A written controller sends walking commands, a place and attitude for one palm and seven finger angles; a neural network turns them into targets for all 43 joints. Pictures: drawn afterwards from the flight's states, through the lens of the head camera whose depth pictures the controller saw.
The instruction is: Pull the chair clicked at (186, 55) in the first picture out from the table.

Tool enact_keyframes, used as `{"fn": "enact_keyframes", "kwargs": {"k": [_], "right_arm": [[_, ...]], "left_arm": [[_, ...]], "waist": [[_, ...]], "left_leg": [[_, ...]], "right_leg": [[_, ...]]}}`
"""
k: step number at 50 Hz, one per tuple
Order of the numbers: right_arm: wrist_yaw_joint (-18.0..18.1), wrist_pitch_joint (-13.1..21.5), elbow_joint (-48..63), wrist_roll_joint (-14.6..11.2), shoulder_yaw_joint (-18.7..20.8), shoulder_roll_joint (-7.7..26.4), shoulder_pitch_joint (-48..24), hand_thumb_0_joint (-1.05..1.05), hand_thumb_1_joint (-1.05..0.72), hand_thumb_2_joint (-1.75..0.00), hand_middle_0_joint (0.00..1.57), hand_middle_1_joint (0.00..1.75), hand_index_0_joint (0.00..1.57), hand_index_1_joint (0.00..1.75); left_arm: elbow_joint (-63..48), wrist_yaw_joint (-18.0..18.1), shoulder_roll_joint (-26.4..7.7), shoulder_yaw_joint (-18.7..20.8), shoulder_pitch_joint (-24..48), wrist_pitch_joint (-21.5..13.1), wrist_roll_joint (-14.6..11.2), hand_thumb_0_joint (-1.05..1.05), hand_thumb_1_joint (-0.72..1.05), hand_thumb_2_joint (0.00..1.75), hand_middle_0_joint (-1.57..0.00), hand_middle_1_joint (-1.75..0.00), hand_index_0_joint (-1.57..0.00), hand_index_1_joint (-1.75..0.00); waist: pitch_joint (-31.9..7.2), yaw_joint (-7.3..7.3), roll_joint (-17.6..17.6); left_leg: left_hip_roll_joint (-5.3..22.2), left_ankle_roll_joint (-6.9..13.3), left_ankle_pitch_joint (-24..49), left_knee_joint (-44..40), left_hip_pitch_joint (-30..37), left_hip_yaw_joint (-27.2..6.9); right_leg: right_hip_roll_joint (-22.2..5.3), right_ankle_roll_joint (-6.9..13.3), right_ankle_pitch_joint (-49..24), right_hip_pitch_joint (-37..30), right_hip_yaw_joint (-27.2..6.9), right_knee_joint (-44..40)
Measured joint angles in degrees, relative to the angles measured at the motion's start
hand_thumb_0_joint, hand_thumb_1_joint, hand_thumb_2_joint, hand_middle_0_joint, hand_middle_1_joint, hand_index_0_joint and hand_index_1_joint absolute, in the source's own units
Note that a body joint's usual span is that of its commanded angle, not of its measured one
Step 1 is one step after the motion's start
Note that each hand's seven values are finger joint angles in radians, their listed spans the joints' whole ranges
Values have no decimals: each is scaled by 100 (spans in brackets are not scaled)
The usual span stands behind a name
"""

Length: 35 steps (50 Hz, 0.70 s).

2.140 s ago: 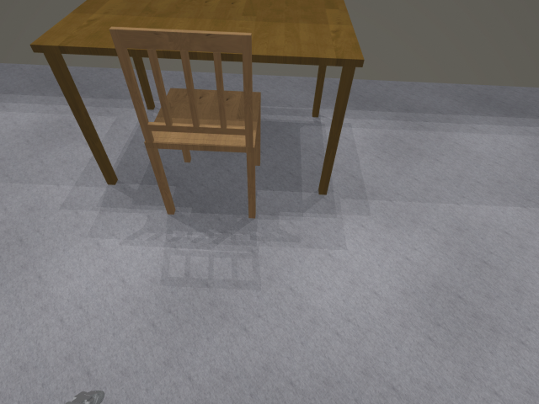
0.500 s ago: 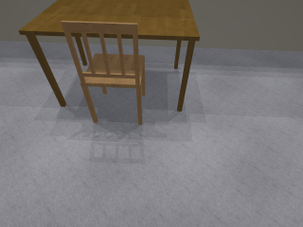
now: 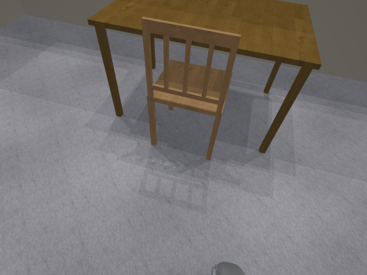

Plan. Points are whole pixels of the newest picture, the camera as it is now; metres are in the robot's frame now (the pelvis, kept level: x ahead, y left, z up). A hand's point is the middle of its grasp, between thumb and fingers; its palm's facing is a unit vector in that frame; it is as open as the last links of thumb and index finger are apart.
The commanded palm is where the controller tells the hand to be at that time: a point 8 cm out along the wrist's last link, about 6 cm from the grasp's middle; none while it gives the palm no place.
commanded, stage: walk to a spot facing it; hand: left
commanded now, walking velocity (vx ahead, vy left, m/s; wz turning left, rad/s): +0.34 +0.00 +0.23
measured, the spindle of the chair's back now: (186, 68) +1.00 +0.01 -0.11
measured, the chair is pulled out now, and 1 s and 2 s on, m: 0.00 0.00 0.00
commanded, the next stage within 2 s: turn to face it in 0.20 s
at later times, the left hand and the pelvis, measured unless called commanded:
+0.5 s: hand (130, 247) +0.22 +0.14 -0.17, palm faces +0.17 -0.95 -0.24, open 7.2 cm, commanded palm none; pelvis +0.20 -0.05 -0.01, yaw +7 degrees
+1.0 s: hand (134, 203) +0.35 +0.15 -0.18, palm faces -0.08 -0.96 -0.25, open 7.4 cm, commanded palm none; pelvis +0.26 -0.04 -0.02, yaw -8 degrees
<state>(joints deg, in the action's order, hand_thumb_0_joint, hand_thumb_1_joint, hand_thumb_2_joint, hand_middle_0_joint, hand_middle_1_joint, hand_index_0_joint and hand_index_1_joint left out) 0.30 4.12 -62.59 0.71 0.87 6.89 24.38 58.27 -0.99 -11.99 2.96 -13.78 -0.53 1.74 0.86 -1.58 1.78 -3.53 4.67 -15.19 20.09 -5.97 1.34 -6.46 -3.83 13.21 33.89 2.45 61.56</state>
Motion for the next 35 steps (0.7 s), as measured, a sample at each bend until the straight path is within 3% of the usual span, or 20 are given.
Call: {"fn": "enact_keyframes", "kwargs": {"k": [5, 11, 13, 15, 17, 19, 24, 31, 33, 35], "right_arm": [[43, 41, -88, 14, 32, -85, 94, 0, -90, -90, 21, 30, 21, 30], [73, 13, -154, 64, 82, 7, 149, 0, -90, -90, 20, 30, 21, 30], [57, -28, -192, 29, 107, 34, 226, 0, -90, -90, 21, 30, 21, 30], [27, -138, -191, -11, 152, 132, 93, 0, -90, -90, 20, 30, 21, 30], [2, -226, -135, 3, 214, 261, -118, 1, -90, -90, 20, 30, 21, 30], [-3, -296, -26, 39, 257, 408, -410, 1, -90, -90, 20, 30, 20, 30], [35, -308, 339, 78, 257, 581, -1227, 1, -91, -90, 20, 30, 20, 30], [65, -230, 571, 21, 74, 404, -1952, 0, -91, -90, 20, 30, 20, 29], [92, -208, 585, 25, 29, 278, -2002, 0, -91, -90, 20, 30, 20, 30], [99, -227, 622, 44, -23, 171, -1996, 0, -91, -90, 20, 30, 20, 30]], "left_arm": [[-57, 7, 118, -6, 341, 7, -29, 1, 91, 90, -20, -30, -20, -29], [-221, 0, 248, -40, 758, -81, -61, 1, 91, 90, -20, -30, -20, -29], [-352, -3, 254, -60, 835, -248, -38, 1, 91, 90, -20, -30, -20, -29], [-453, 42, 325, -73, 914, -391, -38, 1, 91, 90, -20, -30, -21, -30], [-511, 90, 364, -95, 848, -438, -48, 0, 91, 90, -20, -30, -21, -30], [-445, 161, 383, -101, 676, -458, -46, 0, 91, 90, -20, -30, -21, -30], [-34, 290, 292, -57, 67, -336, -52, -1, 93, 90, -20, -30, -21, -30], [431, 184, 211, -30, -646, 20, -77, 0, 93, 90, -20, -30, -20, -30], [472, 168, 177, 2, -732, 132, -100, 0, 92, 90, -20, -30, -20, -29], [468, 149, 159, 25, -725, 237, -110, 0, 92, 90, -20, -30, -20, -29]], "waist": [[29, -96, -31], [180, -274, -185], [210, -275, -203], [326, -226, -329], [374, -128, -393], [352, -48, -418], [183, 130, -339], [100, 467, -238], [108, 506, -97], [130, 549, 7]], "left_leg": [[-45, -49, -148, -376, 552, -210], [75, -228, -823, -84, 997, -437], [98, -285, -1279, 907, 728, -531], [137, -292, -1458, 3089, -149, -518], [245, -301, -1231, 4613, -950, -308], [413, -345, -916, 5095, -1567, -101], [785, -576, -500, 3611, -2127, 204], [773, -744, 135, 1391, -1349, 321], [735, -502, 194, 1243, -1160, 456], [737, -358, 5, 1273, -1062, 612]], "right_leg": [[-35, -40, -221, 121, 54, -915], [237, 204, -191, -427, 232, -2406], [297, 420, -458, -846, 301, -2842], [276, 598, -218, -894, 521, -2474], [263, 623, 5, -1132, 677, -2488], [277, 573, 5, -1403, 757, -2754], [411, 627, -91, -1797, 654, -3353], [724, 522, 148, -2021, 196, -3290], [706, 460, 338, -1981, 54, -3014], [665, 365, 1096, -1735, -12, -2222]]}}
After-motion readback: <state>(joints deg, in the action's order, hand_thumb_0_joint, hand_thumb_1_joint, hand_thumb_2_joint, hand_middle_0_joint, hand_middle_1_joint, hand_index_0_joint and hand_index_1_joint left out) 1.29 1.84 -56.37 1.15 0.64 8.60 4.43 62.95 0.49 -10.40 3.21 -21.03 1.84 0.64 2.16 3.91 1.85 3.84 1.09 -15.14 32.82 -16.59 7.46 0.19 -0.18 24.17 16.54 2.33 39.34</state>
